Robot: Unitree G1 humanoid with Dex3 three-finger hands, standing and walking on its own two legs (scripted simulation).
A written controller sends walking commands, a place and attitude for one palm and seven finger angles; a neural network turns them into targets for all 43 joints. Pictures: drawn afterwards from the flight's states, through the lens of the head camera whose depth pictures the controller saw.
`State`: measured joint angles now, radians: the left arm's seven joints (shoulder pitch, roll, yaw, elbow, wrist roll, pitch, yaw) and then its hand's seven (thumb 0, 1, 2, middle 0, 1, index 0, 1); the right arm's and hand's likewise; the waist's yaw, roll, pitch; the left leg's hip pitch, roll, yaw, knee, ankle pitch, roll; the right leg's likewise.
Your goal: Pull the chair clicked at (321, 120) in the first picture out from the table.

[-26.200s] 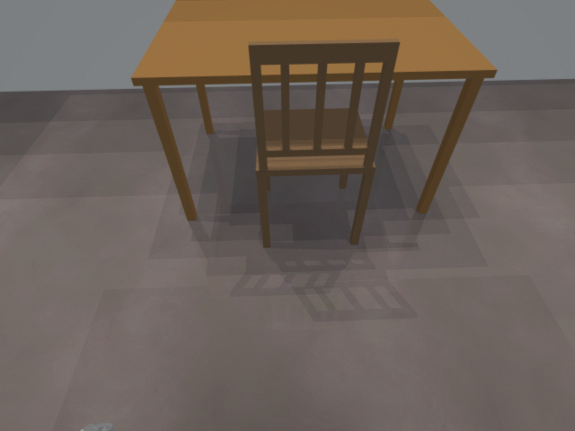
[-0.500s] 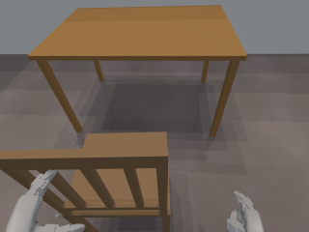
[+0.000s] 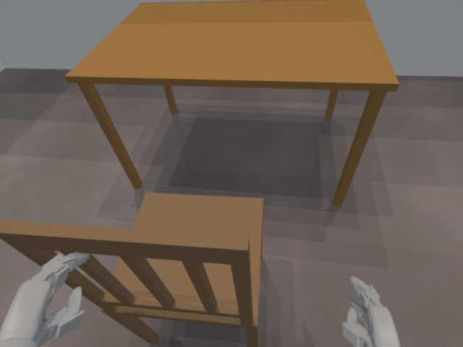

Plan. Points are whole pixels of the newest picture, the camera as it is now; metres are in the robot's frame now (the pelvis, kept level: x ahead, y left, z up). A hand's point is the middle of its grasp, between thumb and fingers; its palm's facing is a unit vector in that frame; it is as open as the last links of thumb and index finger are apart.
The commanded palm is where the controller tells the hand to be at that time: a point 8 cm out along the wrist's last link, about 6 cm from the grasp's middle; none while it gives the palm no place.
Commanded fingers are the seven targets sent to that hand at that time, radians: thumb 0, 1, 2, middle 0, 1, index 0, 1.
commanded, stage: draw the hand back to the body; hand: left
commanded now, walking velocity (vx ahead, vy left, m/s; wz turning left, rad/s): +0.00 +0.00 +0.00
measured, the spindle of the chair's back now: (152, 282) +0.24 +0.21 -0.09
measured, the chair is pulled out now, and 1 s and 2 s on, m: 0.55 0.55 0.55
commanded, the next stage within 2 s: step back with the hand held close in 0.26 s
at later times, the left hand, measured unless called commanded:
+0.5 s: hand (74, 317) +0.13 +0.25 +0.05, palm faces +0.14 -0.84 -0.53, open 6.4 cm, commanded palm +0.12 +0.30 +0.18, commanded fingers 0.00 0.90 0.90 -0.20 -0.30 -0.20 -0.30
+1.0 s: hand out of the picture +0.09 +0.30 +0.17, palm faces +0.49 -0.74 -0.47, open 7.3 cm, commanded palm +0.03 +0.33 +0.18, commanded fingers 0.00 0.90 0.90 -0.20 -0.30 -0.20 -0.30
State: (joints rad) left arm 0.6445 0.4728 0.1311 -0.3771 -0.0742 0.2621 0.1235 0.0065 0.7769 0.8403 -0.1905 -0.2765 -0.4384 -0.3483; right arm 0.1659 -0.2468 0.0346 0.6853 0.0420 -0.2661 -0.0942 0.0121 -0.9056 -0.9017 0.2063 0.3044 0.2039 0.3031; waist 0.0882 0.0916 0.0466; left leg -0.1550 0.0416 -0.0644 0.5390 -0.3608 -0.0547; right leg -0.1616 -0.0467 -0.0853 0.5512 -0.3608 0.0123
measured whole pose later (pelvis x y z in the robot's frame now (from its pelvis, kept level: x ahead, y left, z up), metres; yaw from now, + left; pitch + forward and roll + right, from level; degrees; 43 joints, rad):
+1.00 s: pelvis -0.12 +0.03 -0.01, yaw -2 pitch -1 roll -1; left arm 0.49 0.38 0.41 -0.41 -0.04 -0.09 0.19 0.00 0.90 0.90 -0.20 -0.30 -0.23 -0.31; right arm 0.17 -0.24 -0.02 0.62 0.03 -0.05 -0.09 0.01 -0.91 -0.90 0.21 0.30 0.20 0.30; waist 0.01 0.08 -0.03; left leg -0.38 0.02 -0.02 0.67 -0.38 0.00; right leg -0.38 -0.06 -0.04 0.57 -0.18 0.03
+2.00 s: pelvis -0.22 +0.03 +0.01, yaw -1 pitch -1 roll -2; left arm 0.54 0.38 0.38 -0.46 -0.03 -0.16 0.17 0.01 0.89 0.90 -0.21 -0.30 -0.21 -0.30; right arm 0.23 -0.20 0.01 0.66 0.01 -0.13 -0.08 0.01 -0.90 -0.90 0.21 0.30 0.21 0.30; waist 0.01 0.03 0.01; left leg -0.30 0.04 -0.04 0.51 -0.19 -0.01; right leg -0.22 0.01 -0.04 0.42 -0.18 0.01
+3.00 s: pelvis -0.19 +0.03 +0.00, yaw +0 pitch +0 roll +0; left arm 0.28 0.15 -0.02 0.78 0.01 0.07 0.01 0.01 0.92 0.90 -0.19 -0.30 -0.20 -0.30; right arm 0.23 -0.19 0.02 0.88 -0.03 0.01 0.01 0.01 -0.91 -0.90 0.21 0.30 0.20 0.30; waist -0.02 -0.01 0.03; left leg -0.29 -0.01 -0.03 0.54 -0.25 0.00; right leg -0.24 -0.05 -0.04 0.54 -0.29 0.03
